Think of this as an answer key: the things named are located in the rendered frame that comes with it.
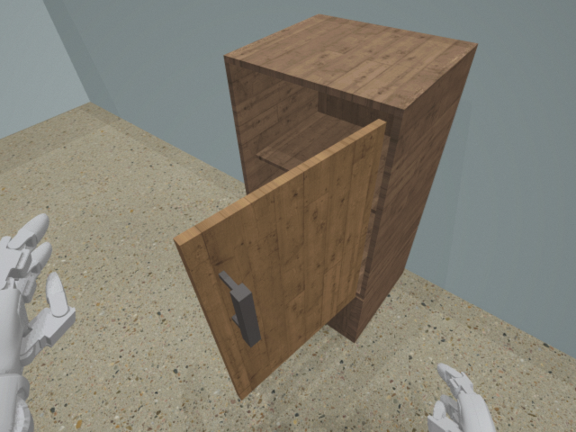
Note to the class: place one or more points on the cupboard door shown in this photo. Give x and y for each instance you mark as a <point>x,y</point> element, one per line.
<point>296,243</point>

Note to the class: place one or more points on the robot left forearm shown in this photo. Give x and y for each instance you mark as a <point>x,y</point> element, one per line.
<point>15,415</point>

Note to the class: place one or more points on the handle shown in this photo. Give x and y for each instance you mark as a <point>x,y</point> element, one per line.
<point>245,317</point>

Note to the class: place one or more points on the right robot hand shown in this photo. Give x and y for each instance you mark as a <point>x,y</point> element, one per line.
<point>469,413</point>

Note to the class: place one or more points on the left robot hand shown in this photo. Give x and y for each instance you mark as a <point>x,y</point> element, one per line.
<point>20,265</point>

